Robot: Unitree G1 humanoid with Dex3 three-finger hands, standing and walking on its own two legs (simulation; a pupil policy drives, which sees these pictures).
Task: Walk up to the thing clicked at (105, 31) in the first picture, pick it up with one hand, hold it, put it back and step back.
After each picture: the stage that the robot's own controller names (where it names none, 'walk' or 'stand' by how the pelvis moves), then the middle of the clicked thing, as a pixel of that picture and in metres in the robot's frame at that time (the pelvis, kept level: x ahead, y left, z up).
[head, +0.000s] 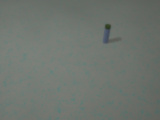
stand; (106, 34) +1.58 -0.34 -0.66
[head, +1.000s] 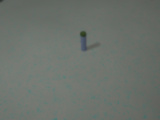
walk; (83, 41) +1.48 +0.06 -0.63
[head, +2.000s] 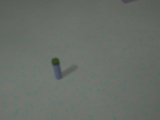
walk; (57, 69) +0.99 +0.27 -0.65
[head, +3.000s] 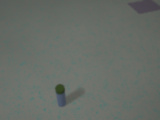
walk; (61, 96) +0.65 +0.17 -0.62
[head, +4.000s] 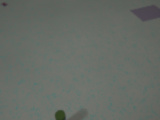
stand; out of the picture +0.47 +0.16 -0.64
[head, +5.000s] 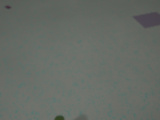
stand; out of the picture +0.46 +0.15 -0.65
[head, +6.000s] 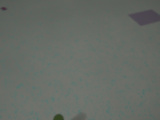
stand; out of the picture +0.47 +0.16 -0.66
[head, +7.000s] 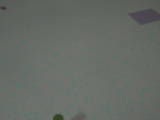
stand; out of the picture +0.46 +0.17 -0.66
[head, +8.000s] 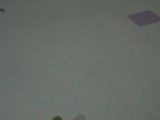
stand; out of the picture +0.46 +0.17 -0.66
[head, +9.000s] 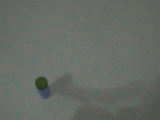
go down; (43, 89) +0.49 +0.18 -0.52
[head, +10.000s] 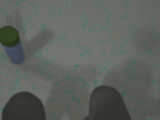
go down; (13, 48) +0.52 +0.24 -0.26
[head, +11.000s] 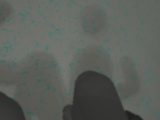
close in; out of the picture +0.50 +0.29 -0.18
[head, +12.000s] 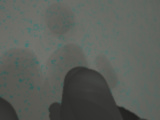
close; out of the picture +0.49 +0.31 -0.16
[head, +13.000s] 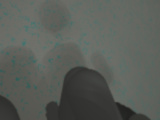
lift; out of the picture +0.45 +0.28 -0.17
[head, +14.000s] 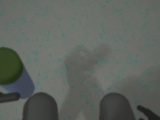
lift; (16, 79) +0.33 +0.21 -0.01
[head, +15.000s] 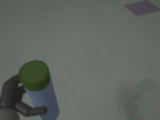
hold; (43, 96) +0.30 +0.13 +0.06
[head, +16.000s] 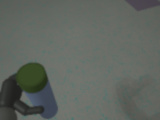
hold; (41, 95) +0.31 +0.14 +0.04
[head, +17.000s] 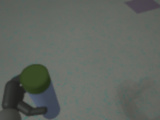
crouch; (44, 96) +0.31 +0.13 +0.04
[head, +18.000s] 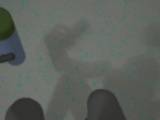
crouch; (8, 43) +0.47 +0.19 -0.05
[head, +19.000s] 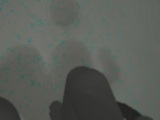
lower; out of the picture +0.44 +0.28 -0.18
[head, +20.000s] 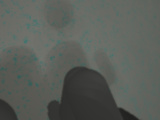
lower; out of the picture +0.45 +0.30 -0.17
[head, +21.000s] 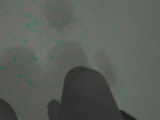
lower; out of the picture +0.46 +0.31 -0.16
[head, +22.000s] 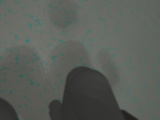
lower; out of the picture +0.46 +0.30 -0.16
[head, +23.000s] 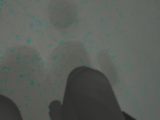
loosen; out of the picture +0.45 +0.28 -0.17
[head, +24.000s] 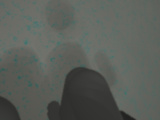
withdraw; out of the picture +0.45 +0.28 -0.18
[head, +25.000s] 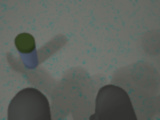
walk; (28, 53) +0.49 +0.21 -0.26
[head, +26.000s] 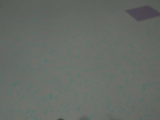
stand; out of the picture +0.42 +0.13 -0.59
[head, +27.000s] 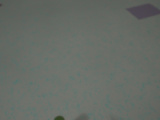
stand; out of the picture +0.43 +0.15 -0.60
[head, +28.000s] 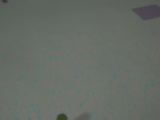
stand; out of the picture +0.44 +0.14 -0.61
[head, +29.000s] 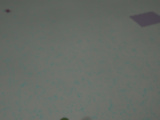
walk; out of the picture +0.46 +0.13 -0.65
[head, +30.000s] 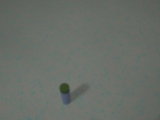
walk; (65, 94) +0.58 +0.13 -0.63
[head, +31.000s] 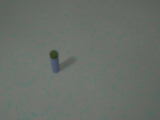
walk; (55, 62) +0.89 +0.20 -0.63
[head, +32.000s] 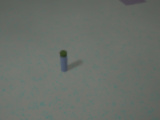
stand; (63, 61) +1.10 +0.18 -0.64
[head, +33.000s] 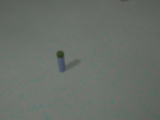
stand; (61, 62) +1.09 +0.20 -0.66
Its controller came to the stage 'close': yes
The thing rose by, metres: 0.68
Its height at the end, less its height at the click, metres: +0.00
